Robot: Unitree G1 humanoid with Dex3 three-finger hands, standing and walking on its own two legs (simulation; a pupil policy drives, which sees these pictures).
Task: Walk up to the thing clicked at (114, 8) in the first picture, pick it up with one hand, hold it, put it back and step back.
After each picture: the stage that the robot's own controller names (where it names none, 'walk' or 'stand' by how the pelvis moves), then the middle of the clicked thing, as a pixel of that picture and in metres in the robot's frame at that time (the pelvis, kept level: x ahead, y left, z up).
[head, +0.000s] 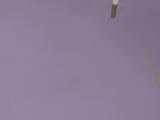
stand; (114, 9) +1.98 -0.48 -0.65
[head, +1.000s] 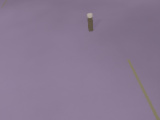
walk; (90, 22) +1.89 -0.03 -0.62
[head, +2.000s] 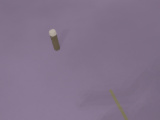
walk; (54, 40) +1.26 +0.30 -0.63
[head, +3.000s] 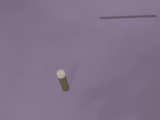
walk; (63, 81) +0.84 +0.26 -0.64
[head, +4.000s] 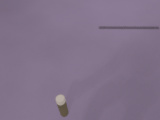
walk; (62, 106) +0.58 +0.21 -0.65
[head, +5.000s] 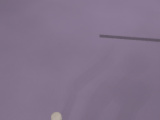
stand; out of the picture +0.45 +0.18 -0.64
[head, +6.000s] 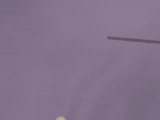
stand; out of the picture +0.42 +0.16 -0.65
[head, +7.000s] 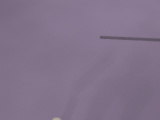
stand; out of the picture +0.42 +0.20 -0.65
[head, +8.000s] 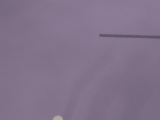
stand; out of the picture +0.42 +0.19 -0.66
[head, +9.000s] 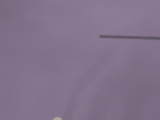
stand; out of the picture +0.42 +0.19 -0.66
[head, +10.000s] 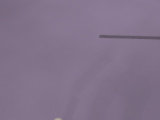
stand; out of the picture +0.41 +0.19 -0.66
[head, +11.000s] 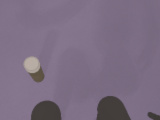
go down; (35, 71) +0.47 +0.20 -0.39
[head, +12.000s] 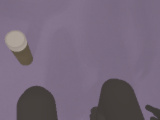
go down; (21, 50) +0.49 +0.23 -0.27
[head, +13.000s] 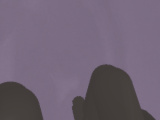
close in; out of the picture +0.48 +0.27 -0.18
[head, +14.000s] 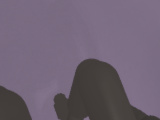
close; out of the picture +0.47 +0.29 -0.16
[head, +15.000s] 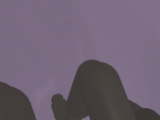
lift; out of the picture +0.44 +0.28 -0.16
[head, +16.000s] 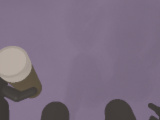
lift; (24, 78) +0.34 +0.19 +0.01
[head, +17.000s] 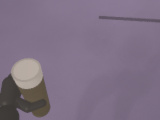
hold; (35, 92) +0.31 +0.17 +0.03
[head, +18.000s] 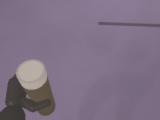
hold; (40, 92) +0.31 +0.15 +0.03
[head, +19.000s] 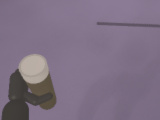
crouch; (41, 86) +0.33 +0.15 +0.04
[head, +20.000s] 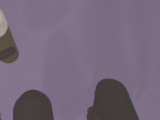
crouch; (0, 40) +0.47 +0.21 -0.05
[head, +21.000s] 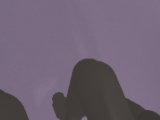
lower; out of the picture +0.44 +0.28 -0.17
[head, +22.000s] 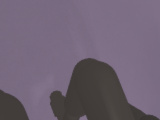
lower; out of the picture +0.46 +0.29 -0.17
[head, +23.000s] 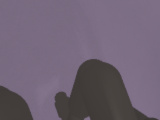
lower; out of the picture +0.44 +0.29 -0.16
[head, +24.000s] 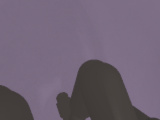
lower; out of the picture +0.44 +0.28 -0.16
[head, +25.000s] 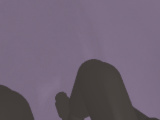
loosen; out of the picture +0.44 +0.26 -0.16
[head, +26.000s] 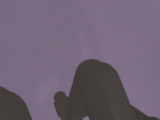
withdraw; out of the picture +0.44 +0.27 -0.17
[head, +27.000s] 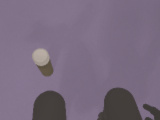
walk; (44, 64) +0.47 +0.19 -0.34
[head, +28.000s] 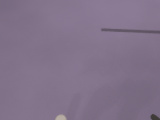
stand; out of the picture +0.41 +0.15 -0.59
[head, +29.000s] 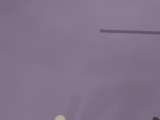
stand; out of the picture +0.41 +0.16 -0.60
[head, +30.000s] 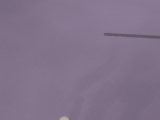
stand; out of the picture +0.41 +0.15 -0.63
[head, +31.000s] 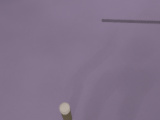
walk; (66, 113) +0.45 +0.14 -0.64
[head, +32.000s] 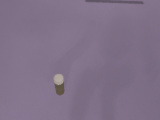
walk; (59, 85) +0.60 +0.13 -0.64
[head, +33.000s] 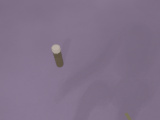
walk; (58, 56) +0.89 +0.23 -0.62
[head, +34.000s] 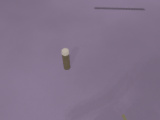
stand; (66, 59) +1.07 +0.17 -0.64
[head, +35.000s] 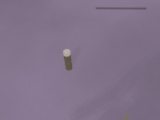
stand; (67, 60) +1.07 +0.16 -0.66
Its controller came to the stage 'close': yes
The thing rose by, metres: 0.69
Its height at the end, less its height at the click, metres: +0.00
